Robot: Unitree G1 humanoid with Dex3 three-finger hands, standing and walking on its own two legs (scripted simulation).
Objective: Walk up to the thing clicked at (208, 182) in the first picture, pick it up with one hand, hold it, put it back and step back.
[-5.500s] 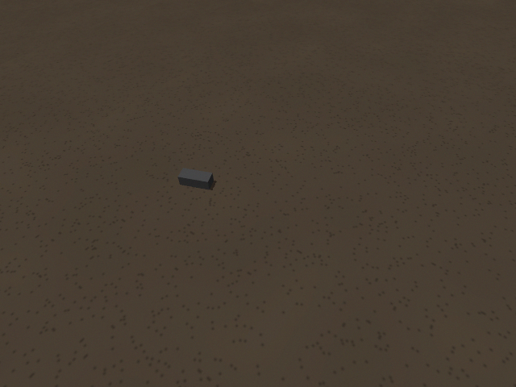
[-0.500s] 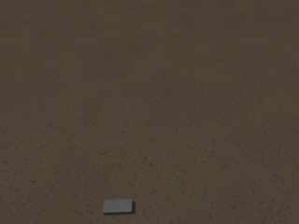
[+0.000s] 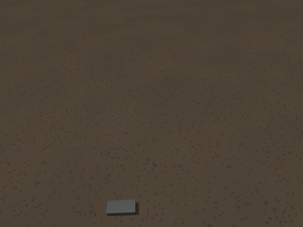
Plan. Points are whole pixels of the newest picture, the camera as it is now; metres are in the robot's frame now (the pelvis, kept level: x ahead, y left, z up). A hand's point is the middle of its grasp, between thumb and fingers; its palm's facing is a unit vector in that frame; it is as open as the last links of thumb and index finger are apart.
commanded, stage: stand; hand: left
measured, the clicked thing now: (121, 207) +0.41 +0.22 -0.75
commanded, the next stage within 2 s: none
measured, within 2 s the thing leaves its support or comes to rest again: neither
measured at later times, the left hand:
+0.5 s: hand out of the picture +0.06 +0.25 -0.16, palm faces -0.04 -0.94 -0.34, open 7.4 cm
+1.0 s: hand out of the picture +0.08 +0.26 -0.16, palm faces -0.03 -0.94 -0.34, open 7.4 cm
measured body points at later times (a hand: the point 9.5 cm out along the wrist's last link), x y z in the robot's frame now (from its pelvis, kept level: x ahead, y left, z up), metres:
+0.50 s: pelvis +0.00 +0.00 +0.00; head +0.01 +0.00 +0.45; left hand +0.07 +0.30 -0.13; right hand +0.06 -0.30 -0.13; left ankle +0.01 +0.14 -0.75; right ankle +0.00 -0.14 -0.75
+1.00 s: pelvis +0.01 +0.00 +0.00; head +0.02 +0.00 +0.45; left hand +0.08 +0.30 -0.13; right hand +0.08 -0.30 -0.13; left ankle +0.01 +0.14 -0.75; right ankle +0.00 -0.14 -0.75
